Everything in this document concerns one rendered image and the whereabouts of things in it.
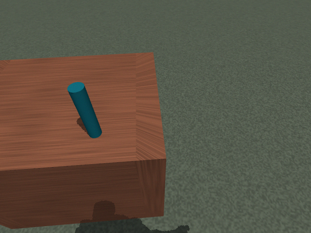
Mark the can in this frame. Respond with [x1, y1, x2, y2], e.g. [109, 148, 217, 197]
[67, 82, 102, 138]

